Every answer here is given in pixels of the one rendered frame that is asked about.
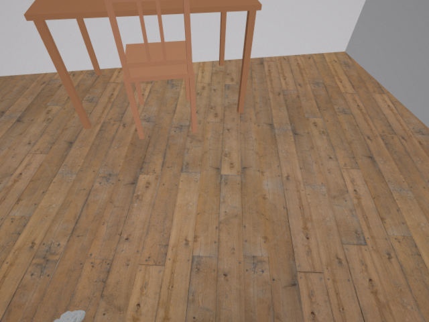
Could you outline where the chair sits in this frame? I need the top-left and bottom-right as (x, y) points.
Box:
(104, 0), (197, 139)

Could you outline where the table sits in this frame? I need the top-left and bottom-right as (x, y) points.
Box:
(24, 0), (262, 129)

